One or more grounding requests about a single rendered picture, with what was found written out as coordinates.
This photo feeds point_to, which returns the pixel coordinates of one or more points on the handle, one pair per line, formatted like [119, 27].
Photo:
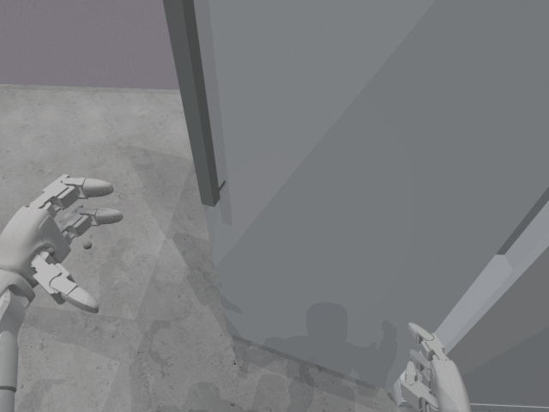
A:
[181, 22]

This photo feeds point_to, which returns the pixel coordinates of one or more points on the fridge door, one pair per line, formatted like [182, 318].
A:
[377, 155]

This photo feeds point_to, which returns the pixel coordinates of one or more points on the robot right hand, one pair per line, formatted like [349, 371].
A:
[443, 389]

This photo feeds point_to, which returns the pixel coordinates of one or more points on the robot left hand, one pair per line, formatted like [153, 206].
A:
[32, 230]

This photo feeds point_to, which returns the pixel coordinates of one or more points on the left robot forearm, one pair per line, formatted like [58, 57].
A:
[16, 294]

